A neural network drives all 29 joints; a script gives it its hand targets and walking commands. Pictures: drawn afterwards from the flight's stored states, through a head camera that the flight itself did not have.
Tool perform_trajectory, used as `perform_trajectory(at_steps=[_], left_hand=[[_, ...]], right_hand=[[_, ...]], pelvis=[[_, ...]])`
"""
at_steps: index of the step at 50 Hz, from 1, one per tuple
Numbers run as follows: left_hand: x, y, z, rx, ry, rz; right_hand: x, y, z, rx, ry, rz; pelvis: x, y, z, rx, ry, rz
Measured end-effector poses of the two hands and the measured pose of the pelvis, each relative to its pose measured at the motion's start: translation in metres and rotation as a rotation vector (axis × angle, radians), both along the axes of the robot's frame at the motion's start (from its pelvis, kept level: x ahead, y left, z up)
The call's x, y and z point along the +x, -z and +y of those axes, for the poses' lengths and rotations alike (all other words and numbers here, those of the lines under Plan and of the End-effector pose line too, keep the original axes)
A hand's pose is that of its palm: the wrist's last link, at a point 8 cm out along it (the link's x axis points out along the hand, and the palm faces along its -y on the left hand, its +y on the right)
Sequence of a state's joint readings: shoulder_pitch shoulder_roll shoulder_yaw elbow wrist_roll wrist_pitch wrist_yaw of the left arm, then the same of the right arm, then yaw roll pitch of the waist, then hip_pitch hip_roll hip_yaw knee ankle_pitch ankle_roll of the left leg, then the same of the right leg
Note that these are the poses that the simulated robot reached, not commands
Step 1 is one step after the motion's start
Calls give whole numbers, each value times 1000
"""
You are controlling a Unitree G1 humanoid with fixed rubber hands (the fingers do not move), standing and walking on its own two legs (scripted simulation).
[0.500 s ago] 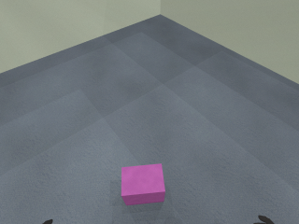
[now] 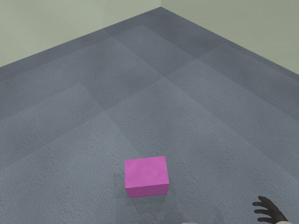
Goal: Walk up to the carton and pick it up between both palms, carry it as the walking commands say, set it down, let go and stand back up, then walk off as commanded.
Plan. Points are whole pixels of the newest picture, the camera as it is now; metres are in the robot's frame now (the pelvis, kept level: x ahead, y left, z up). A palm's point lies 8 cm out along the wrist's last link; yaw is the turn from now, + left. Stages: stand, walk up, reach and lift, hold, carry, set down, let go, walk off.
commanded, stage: walk up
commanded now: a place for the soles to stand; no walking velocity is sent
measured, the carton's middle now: (146, 177) +0.45 +0.05 -0.65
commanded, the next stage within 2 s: reach and lift in 1.40 s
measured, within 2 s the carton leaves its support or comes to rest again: neither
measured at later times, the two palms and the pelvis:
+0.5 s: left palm out of the picture +0.09 +0.31 -0.08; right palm out of the picture +0.12 -0.30 -0.08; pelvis +0.00 +0.00 +0.02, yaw +1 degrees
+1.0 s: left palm out of the picture +0.10 +0.29 -0.08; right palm out of the picture +0.11 -0.33 -0.09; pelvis +0.01 -0.02 +0.02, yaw +3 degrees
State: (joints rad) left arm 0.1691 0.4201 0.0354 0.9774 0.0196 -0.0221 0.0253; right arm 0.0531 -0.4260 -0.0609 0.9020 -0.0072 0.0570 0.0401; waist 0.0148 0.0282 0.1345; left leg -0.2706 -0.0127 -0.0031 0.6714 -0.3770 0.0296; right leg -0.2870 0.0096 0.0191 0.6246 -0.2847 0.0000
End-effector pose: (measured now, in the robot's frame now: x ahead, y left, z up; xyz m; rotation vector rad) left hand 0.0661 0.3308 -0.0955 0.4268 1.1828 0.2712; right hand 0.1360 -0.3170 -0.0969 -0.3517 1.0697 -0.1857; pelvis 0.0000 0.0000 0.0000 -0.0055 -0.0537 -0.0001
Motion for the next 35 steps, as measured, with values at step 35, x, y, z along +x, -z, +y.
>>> perform_trajectory(at_steps=[35], left_hand=[[19, -13, -32, -82, -27, -49]], right_hand=[[-30, -5, 1, 25, 5, 77]], pelvis=[[1, -22, -12, 8, -32, 15]])
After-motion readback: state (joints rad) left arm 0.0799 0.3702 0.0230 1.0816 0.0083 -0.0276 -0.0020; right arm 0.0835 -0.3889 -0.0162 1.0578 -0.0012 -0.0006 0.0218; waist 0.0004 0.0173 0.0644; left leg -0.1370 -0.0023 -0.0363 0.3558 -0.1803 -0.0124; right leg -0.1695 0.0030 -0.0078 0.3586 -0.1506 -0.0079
